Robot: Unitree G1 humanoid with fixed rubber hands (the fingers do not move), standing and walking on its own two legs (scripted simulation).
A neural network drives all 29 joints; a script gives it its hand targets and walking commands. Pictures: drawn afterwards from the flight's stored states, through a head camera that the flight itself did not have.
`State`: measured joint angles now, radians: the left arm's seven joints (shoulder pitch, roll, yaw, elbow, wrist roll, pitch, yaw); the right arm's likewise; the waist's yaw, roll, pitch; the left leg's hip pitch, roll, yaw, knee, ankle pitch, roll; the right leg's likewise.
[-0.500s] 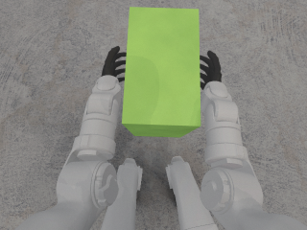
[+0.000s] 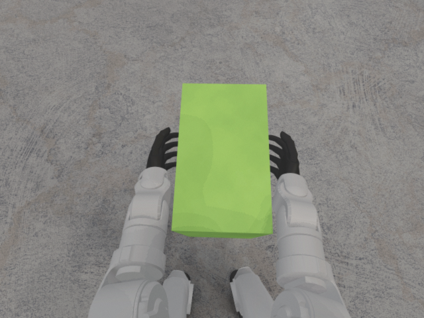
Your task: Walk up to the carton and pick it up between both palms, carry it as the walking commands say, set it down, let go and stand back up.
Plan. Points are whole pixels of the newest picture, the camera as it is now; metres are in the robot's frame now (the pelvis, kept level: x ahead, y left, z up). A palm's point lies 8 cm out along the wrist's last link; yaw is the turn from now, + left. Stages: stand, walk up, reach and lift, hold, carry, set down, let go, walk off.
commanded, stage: reach and lift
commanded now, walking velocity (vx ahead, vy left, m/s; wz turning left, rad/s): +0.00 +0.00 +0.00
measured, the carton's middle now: (221, 172) +0.41 -0.03 -0.11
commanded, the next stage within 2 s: none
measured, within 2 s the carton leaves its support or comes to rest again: neither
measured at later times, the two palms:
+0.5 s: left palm (147, 166) +0.38 +0.10 +0.03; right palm (301, 162) +0.37 -0.15 +0.04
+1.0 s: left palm (135, 161) +0.36 +0.10 +0.11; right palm (327, 160) +0.34 -0.15 +0.12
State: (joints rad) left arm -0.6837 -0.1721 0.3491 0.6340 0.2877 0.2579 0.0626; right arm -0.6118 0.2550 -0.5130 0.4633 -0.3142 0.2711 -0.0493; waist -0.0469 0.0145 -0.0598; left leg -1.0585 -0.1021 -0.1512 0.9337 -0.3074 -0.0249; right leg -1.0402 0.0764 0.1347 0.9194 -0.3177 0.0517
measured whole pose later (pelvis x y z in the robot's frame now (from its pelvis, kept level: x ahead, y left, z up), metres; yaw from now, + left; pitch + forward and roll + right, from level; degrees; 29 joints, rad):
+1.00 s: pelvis +0.03 +0.00 +0.06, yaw +0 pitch -2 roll +0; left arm -0.47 -0.21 0.28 0.55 0.32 0.57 0.08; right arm -0.46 0.22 -0.37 0.45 -0.32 0.60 -0.06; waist -0.05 -0.01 -0.03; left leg -0.25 -0.07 -0.14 0.51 -0.22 0.00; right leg -0.24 0.04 0.16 0.51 -0.23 0.03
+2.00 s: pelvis +0.03 -0.01 +0.07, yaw +0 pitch -7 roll +0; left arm -0.42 -0.20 0.23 0.41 0.31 0.74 0.06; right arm -0.44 0.21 -0.28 0.38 -0.32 0.75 -0.06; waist 0.00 0.00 0.02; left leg -0.09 -0.06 -0.14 0.41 -0.19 -0.01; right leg -0.09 0.04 0.15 0.42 -0.21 0.02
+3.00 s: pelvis +0.03 -0.01 +0.07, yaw +0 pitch -9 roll +0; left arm -0.40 -0.19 0.19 0.40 0.32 0.78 0.05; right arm -0.41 0.20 -0.25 0.36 -0.33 0.78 -0.04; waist 0.00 0.00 0.00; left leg -0.08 -0.06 -0.14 0.42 -0.19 0.00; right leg -0.07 0.03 0.13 0.44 -0.21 0.02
